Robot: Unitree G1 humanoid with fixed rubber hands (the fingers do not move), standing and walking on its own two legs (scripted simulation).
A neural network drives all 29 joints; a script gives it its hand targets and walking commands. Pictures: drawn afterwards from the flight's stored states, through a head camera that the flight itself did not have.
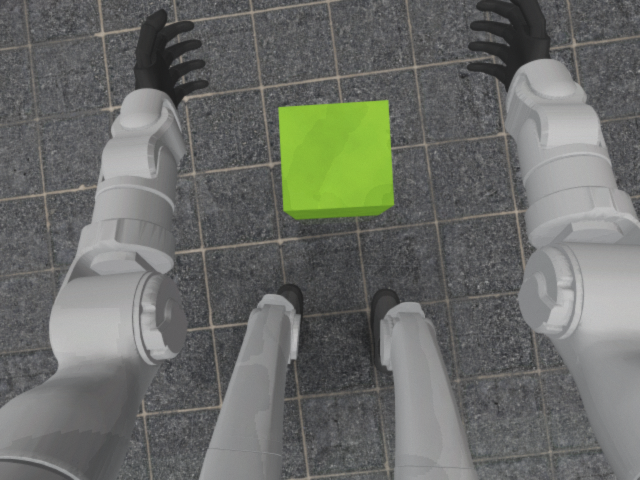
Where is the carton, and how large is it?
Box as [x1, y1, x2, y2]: [278, 100, 393, 219]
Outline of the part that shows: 387,100 278,107 284,211 296,219 379,214 393,204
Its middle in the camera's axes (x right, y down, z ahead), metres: +0.04 -0.15 +0.85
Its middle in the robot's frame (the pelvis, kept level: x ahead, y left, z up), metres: +0.51 +0.03 -0.52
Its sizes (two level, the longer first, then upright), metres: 0.210 0.200 0.250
